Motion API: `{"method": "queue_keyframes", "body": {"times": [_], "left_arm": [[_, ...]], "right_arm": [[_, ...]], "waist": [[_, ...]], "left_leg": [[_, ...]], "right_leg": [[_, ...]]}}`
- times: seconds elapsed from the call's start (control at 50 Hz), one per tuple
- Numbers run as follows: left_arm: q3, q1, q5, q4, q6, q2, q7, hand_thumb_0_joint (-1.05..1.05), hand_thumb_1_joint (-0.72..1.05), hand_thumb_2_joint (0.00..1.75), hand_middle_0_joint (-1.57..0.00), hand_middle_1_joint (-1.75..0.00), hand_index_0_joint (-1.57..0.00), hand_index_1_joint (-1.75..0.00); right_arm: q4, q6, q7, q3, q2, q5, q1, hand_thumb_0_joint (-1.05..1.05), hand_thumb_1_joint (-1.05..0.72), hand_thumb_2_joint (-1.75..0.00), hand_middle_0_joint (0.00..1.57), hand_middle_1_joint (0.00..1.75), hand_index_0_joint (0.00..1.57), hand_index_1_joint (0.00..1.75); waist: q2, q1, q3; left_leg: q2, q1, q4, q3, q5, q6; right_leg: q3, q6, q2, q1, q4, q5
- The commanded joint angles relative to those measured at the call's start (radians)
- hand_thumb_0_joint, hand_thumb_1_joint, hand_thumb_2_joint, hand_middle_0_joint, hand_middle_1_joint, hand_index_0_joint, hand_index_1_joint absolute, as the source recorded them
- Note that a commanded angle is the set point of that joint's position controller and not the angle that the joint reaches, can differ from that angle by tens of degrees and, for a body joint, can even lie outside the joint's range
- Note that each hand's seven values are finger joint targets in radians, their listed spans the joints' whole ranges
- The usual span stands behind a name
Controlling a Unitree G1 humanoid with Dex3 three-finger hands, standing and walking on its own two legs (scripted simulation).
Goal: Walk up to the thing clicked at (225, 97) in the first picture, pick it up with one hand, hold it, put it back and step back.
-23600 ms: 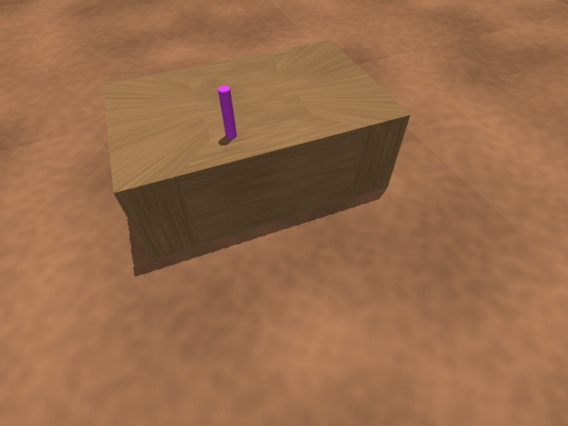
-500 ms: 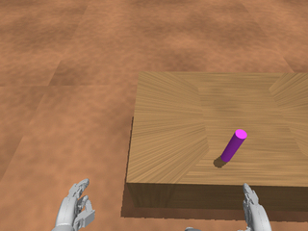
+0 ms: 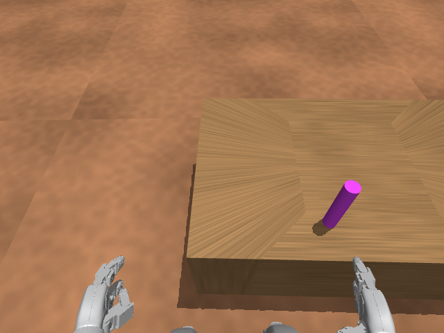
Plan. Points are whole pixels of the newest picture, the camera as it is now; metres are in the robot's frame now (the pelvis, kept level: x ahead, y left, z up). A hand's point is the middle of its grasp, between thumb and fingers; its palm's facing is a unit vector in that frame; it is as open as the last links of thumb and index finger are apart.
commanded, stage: home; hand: right
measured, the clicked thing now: (339, 206) +0.47 -0.31 -0.20
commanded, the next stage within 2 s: stand in 1.46 s
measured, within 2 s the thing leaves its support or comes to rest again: neither
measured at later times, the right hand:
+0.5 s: hand (342, 302) +0.19 -0.19 -0.06, palm faces +0.12 +0.97 -0.22, open 17.7 cm
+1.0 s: hand (342, 305) +0.18 -0.19 -0.06, palm faces +0.13 +0.96 -0.24, open 17.7 cm
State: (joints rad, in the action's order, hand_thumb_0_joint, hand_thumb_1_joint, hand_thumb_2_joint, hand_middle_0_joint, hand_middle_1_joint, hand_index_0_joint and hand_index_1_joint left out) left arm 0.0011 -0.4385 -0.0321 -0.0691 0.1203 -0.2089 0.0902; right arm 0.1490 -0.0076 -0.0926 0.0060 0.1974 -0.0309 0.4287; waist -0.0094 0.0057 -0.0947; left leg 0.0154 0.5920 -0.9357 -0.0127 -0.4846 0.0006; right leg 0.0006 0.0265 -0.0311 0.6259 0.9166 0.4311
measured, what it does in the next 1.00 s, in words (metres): stands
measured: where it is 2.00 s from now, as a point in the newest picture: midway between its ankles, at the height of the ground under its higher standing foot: outside the picture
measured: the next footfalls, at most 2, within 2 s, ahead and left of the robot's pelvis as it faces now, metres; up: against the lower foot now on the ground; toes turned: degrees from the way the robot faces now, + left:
none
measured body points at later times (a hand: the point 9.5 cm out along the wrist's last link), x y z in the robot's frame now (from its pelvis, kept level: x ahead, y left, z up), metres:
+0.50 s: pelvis +0.01 -0.02 +0.00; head +0.04 -0.02 +0.45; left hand +0.17 +0.21 -0.04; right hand +0.18 -0.24 -0.04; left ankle -0.01 +0.12 -0.69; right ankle +0.02 -0.14 -0.69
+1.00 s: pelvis +0.01 -0.01 +0.00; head +0.04 -0.02 +0.45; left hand +0.17 +0.22 -0.06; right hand +0.17 -0.24 -0.04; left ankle -0.01 +0.12 -0.69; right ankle +0.02 -0.14 -0.69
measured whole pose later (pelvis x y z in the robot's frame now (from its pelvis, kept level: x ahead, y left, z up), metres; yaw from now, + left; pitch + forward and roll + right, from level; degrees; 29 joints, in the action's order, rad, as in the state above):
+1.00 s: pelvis +0.01 -0.01 +0.00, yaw +1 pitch +9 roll +1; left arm 0.02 -0.37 -0.04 -0.24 0.09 -0.22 0.10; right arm 0.07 -0.05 -0.13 0.00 0.20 -0.03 0.47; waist 0.00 -0.01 -0.12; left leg 0.01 0.60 -0.95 -0.01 -0.50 -0.01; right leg 0.00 0.01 -0.04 0.65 0.96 0.47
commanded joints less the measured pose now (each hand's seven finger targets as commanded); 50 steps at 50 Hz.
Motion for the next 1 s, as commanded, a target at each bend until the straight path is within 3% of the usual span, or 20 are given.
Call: {"method": "queue_keyframes", "body": {"times": [0.0, 0.06, 0.08, 0.12, 0.24, 0.32, 0.38, 0.4, 0.46, 0.58, 0.64, 0.66, 0.68, 0.7, 0.82, 0.84, 0.86, 0.9, 0.94, 0.98], "left_arm": [[-0.043, 0.008, 0.005, 0.166, -0.057, -0.077, 0.009, 0.0, 0.9, 0.9, -0.2, -0.3, -0.2, -0.3], [-0.054, 0.013, 0.006, 0.17, -0.058, -0.09, 0.008, 0.0, 0.9, 0.9, -0.2, -0.3, -0.2, -0.3], [-0.062, 0.015, 0.006, 0.174, -0.057, -0.096, 0.008, 0.0, 0.9, 0.9, -0.2, -0.3, -0.2, -0.3], [-0.07, 0.037, 0.005, 0.188, -0.055, -0.108, 0.008, 0.0, 0.9, 0.9, -0.2, -0.3, -0.2, -0.3], [-0.058, 0.025, 0.003, 0.185, -0.051, -0.092, 0.005, 0.0, 0.9, 0.9, -0.2, -0.3, -0.2, -0.3], [-0.05, 0.018, 0.004, 0.18, -0.052, -0.079, 0.003, 0.0, 0.9, 0.9, -0.2, -0.3, -0.2, -0.3], [-0.062, -0.005, 0.003, 0.174, -0.051, -0.088, 0.002, 0.0, 0.9, 0.9, -0.2, -0.3, -0.2, -0.3], [-0.058, 0.0, 0.005, 0.168, -0.049, -0.089, 0.002, 0.0, 0.9, 0.9, -0.2, -0.3, -0.2, -0.3], [-0.061, 0.008, 0.003, 0.175, -0.05, -0.092, 0.004, 0.0, 0.9, 0.9, -0.2, -0.3, -0.2, -0.3], [-0.05, 0.01, 0.004, 0.188, -0.053, -0.082, 0.002, 0.0, 0.9, 0.9, -0.2, -0.3, -0.2, -0.3], [-0.051, 0.026, 0.006, 0.19, -0.053, -0.084, 0.004, 0.0, 0.9, 0.9, -0.2, -0.3, -0.2, -0.3], [-0.061, 0.015, 0.004, 0.19, -0.052, -0.09, 0.005, 0.0, 0.9, 0.9, -0.2, -0.3, -0.2, -0.3], [-0.061, 0.024, 0.004, 0.189, -0.055, -0.093, 0.004, 0.0, 0.9, 0.9, -0.2, -0.3, -0.2, -0.3], [-0.073, 0.007, 0.004, 0.192, -0.055, -0.099, 0.005, 0.0, 0.9, 0.9, -0.2, -0.3, -0.2, -0.3], [-0.066, 0.003, 0.003, 0.197, -0.055, -0.095, 0.005, 0.0, 0.9, 0.9, -0.2, -0.3, -0.2, -0.3], [-0.055, 0.001, 0.006, 0.19, -0.055, -0.084, 0.004, 0.0, 0.9, 0.9, -0.2, -0.3, -0.2, -0.3], [-0.044, 0.096, -0.005, -0.049, -0.063, -0.128, 0.013, 0.0, 0.9, 0.9, -0.2, -0.3, -0.2, -0.3], [-0.034, 0.08, -0.007, -0.019, -0.078, -0.116, 0.023, 0.0, 0.9, 0.9, -0.2, -0.3, -0.2, -0.3], [-0.031, 0.106, -0.009, -0.043, -0.088, -0.107, 0.026, 0.0, 0.9, 0.9, -0.2, -0.3, -0.2, -0.3], [-0.032, 0.127, -0.008, -0.083, -0.103, -0.112, 0.034, 0.0, 0.9, 0.9, -0.2, -0.31, -0.2, -0.31]], "right_arm": [[-0.206, 0.059, -0.004, -0.045, 0.095, 0.007, -0.035, 0.0, 0.61, -0.02, 0.05, 0.04, 0.05, 0.04], [-0.213, 0.051, -0.008, -0.063, 0.109, 0.008, -0.01, 0.0, 0.6, -0.03, 0.05, 0.04, 0.05, 0.04], [-0.21, 0.049, -0.007, -0.049, 0.098, 0.008, -0.005, 0.0, 0.6, -0.02, 0.05, 0.04, 0.05, 0.04], [-0.203, 0.047, -0.011, -0.053, 0.1, 0.009, -0.003, 0.0, 0.59, -0.03, 0.05, 0.05, 0.05, 0.05], [-0.185, 0.048, -0.011, -0.037, 0.084, 0.009, -0.006, 0.0, 0.6, -0.02, 0.05, 0.04, 0.05, 0.04], [-0.209, 0.051, -0.01, -0.032, 0.087, 0.01, -0.027, 0.0, 0.6, -0.02, 0.05, 0.04, 0.05, 0.04], [-0.217, 0.045, -0.011, -0.052, 0.099, 0.01, -0.013, 0.0, 0.6, -0.02, 0.05, 0.04, 0.05, 0.04], [-0.214, 0.042, -0.013, -0.063, 0.112, 0.011, -0.001, 0.0, 0.6, -0.02, 0.05, 0.04, 0.05, 0.04], [-0.219, 0.042, -0.01, -0.039, 0.091, 0.008, -0.027, 0.0, 0.61, -0.02, 0.05, 0.04, 0.05, 0.04], [-0.227, 0.04, -0.012, -0.047, 0.095, 0.008, -0.004, 0.0, 0.61, -0.01, 0.05, 0.04, 0.05, 0.04], [-0.225, 0.04, -0.014, -0.049, 0.098, 0.009, 0.001, 0.0, 0.61, -0.01, 0.05, 0.04, 0.05, 0.04], [-0.21, 0.04, -0.013, -0.04, 0.086, 0.01, -0.007, 0.0, 0.61, -0.01, 0.04, 0.04, 0.04, 0.04], [-0.224, 0.038, -0.014, -0.048, 0.093, 0.009, -0.005, 0.0, 0.61, -0.02, 0.05, 0.04, 0.05, 0.04], [-0.231, 0.038, -0.015, -0.046, 0.093, 0.009, -0.017, 0.0, 0.61, -0.01, 0.04, 0.04, 0.04, 0.04], [-0.212, 0.035, -0.013, -0.049, 0.091, 0.008, 0.006, 0.0, 0.61, 0.0, 0.04, 0.04, 0.04, 0.04], [-0.233, 0.036, -0.015, -0.049, 0.098, 0.009, -0.008, 0.0, 0.61, -0.01, 0.04, 0.04, 0.04, 0.04], [-0.233, 0.028, -0.033, -0.108, 0.122, 0.011, 0.022, 0.0, 0.61, -0.02, 0.04, 0.04, 0.05, 0.04], [-0.261, 0.013, -0.036, -0.061, 0.096, 0.013, 0.039, 0.0, 0.6, -0.02, 0.05, 0.04, 0.05, 0.04], [-0.288, 0.003, -0.042, -0.044, 0.088, 0.011, 0.046, 0.0, 0.58, -0.03, 0.05, 0.05, 0.05, 0.05], [-0.282, -0.006, -0.049, -0.05, 0.094, 0.013, 0.052, 0.0, 0.6, -0.02, 0.05, 0.04, 0.05, 0.04]], "waist": [[0.015, -0.012, -0.103], [0.029, -0.001, -0.133], [0.025, -0.004, -0.134], [0.022, 0.003, -0.113], [-0.02, -0.005, -0.108], [0.03, -0.003, -0.108], [0.011, -0.002, -0.132], [0.034, 0.006, -0.122], [0.027, -0.009, -0.086], [0.003, 0.0, -0.142], [0.021, 0.008, -0.126], [0.011, -0.009, -0.107], [0.03, 0.007, -0.112], [0.031, -0.011, -0.119], [-0.001, -0.002, -0.105], [0.016, -0.003, -0.118], [0.009, -0.008, -0.092], [0.006, -0.024, -0.118], [0.023, -0.012, -0.126], [0.031, -0.024, -0.124]], "left_leg": [[-0.008, -0.029, 0.179, 0.001, 0.21, -0.003], [-0.011, -0.043, 0.162, -0.01, 0.244, -0.001], [-0.015, -0.044, 0.151, -0.017, 0.258, 0.001], [-0.02, -0.034, 0.146, -0.026, 0.229, 0.005], [-0.022, -0.039, 0.139, -0.03, 0.259, 0.002], [-0.022, -0.031, 0.133, -0.029, 0.237, 0.006], [-0.02, -0.043, 0.132, -0.022, 0.28, 0.002], [-0.019, -0.04, 0.134, -0.023, 0.271, 0.004], [-0.021, -0.014, 0.143, -0.022, 0.223, 0.004], [-0.02, -0.046, 0.129, -0.022, 0.285, 0.002], [-0.019, -0.038, 0.13, -0.02, 0.268, 0.004], [-0.021, -0.02, 0.13, -0.024, 0.247, 0.003], [-0.021, -0.024, 0.125, -0.027, 0.245, 0.006], [-0.022, -0.022, 0.126, -0.029, 0.248, 0.006], [-0.02, -0.024, 0.138, -0.021, 0.229, 0.003], [-0.018, -0.02, 0.139, -0.017, 0.227, 0.003], [-0.032, -0.012, 0.128, -0.024, 0.221, 0.002], [-0.028, -0.021, 0.134, -0.019, 0.24, -0.001], [-0.028, -0.027, 0.131, -0.019, 0.251, 0.002], [-0.029, -0.023, 0.133, -0.018, 0.269, 0.001]], "right_leg": [[-0.055, -0.038, 0.034, -0.103, -0.12, -0.162], [-0.049, -0.035, 0.032, -0.115, -0.122, -0.203], [-0.043, -0.034, 0.029, -0.123, -0.124, -0.223], [-0.033, -0.03, 0.022, -0.109, -0.139, -0.209], [-0.03, -0.032, 0.018, -0.113, -0.132, -0.242], [-0.026, -0.027, 0.017, -0.116, -0.14, -0.224], [-0.036, -0.031, 0.021, -0.123, -0.123, -0.258], [-0.036, -0.029, 0.023, -0.111, -0.127, -0.252], [-0.036, -0.03, 0.018, -0.105, -0.135, -0.197], [-0.033, -0.031, 0.02, -0.115, -0.114, -0.261], [-0.035, -0.029, 0.02, -0.106, -0.118, -0.245], [-0.032, -0.03, 0.018, -0.101, -0.126, -0.224], [-0.028, -0.026, 0.016, -0.105, -0.133, -0.229], [-0.027, -0.027, 0.016, -0.109, -0.133, -0.23], [-0.037, -0.032, 0.022, -0.093, -0.124, -0.202], [-0.037, -0.034, 0.023, -0.093, -0.118, -0.196], [-0.013, -0.036, 0.013, -0.084, -0.107, -0.184], [-0.022, -0.04, 0.014, -0.097, -0.095, -0.192], [-0.023, -0.038, 0.014, -0.088, -0.093, -0.203], [-0.023, -0.04, 0.015, -0.094, -0.086, -0.215]]}}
